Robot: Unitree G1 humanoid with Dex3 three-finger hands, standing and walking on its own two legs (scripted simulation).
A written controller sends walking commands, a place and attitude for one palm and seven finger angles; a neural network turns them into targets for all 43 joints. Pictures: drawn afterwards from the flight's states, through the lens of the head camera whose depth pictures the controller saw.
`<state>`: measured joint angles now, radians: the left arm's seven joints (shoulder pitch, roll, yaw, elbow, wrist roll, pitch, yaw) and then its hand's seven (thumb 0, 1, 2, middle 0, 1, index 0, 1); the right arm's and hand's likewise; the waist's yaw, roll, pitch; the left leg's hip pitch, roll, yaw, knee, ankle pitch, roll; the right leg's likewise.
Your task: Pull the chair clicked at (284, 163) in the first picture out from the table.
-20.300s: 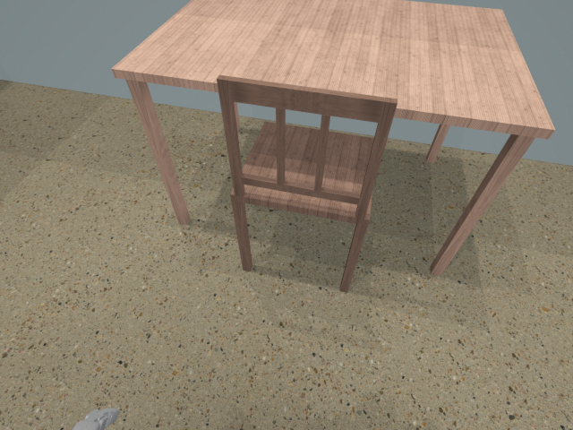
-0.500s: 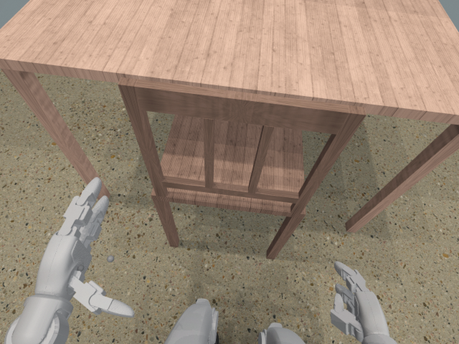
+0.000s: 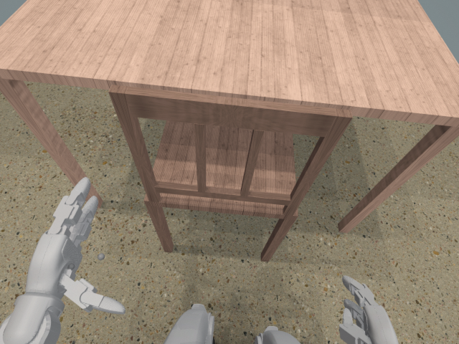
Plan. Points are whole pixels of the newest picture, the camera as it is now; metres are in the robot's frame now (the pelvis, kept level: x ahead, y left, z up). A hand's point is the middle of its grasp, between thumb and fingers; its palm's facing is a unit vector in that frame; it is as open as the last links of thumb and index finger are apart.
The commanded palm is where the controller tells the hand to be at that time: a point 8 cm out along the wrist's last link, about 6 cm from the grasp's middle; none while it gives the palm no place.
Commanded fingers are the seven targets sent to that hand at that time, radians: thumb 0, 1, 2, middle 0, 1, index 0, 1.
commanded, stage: raise the hand toward the chair's back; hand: left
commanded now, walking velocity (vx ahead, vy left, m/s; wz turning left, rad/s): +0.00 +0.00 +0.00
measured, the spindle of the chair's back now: (201, 160) +0.48 +0.09 -0.03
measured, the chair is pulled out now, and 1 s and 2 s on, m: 0.00 0.00 0.00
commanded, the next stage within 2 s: aim the fingers beside a spindle in 0.10 s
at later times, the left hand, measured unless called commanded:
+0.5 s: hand (137, 242) +0.27 +0.17 +0.03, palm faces -0.04 -1.00 -0.05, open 16.9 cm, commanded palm +0.25 +0.22 +0.03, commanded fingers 0.00 -0.50 0.30 -0.06 -0.08 -0.06 -0.08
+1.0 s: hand (166, 233) +0.29 +0.13 +0.01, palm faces -0.04 -1.00 -0.02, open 16.9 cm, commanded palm +0.28 +0.18 +0.01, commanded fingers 0.00 -0.50 0.30 -0.06 -0.08 -0.06 -0.08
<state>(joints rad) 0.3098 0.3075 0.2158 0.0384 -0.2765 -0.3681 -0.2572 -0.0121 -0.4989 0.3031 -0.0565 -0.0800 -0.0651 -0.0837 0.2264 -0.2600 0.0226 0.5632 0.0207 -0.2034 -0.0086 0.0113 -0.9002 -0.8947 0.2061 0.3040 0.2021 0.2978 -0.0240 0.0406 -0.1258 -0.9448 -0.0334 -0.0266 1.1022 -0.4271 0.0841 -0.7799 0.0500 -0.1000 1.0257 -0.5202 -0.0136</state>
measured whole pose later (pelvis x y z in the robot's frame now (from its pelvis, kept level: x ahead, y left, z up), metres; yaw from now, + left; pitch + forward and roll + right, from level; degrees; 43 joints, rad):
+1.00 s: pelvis +0.01 -0.03 -0.02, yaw -1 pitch +19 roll -3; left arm 0.11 0.21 0.08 0.18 -0.20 -0.40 -0.15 -0.01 -0.50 0.30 -0.06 -0.08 -0.06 -0.08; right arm 0.19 -0.26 0.02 0.55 0.00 -0.15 0.01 0.01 -0.90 -0.89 0.21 0.30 0.20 0.30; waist -0.02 0.05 -0.14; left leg -1.04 -0.02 -0.02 1.19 -0.48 0.05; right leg -0.90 0.06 -0.09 1.15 -0.59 -0.05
